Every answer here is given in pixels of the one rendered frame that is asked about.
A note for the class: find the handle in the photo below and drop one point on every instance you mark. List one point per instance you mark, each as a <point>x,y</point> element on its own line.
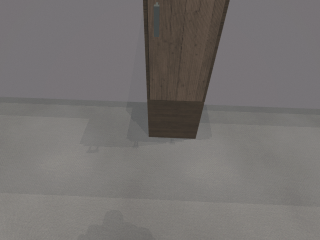
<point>156,17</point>

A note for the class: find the cupboard door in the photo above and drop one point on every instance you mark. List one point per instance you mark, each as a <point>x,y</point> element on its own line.
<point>180,58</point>

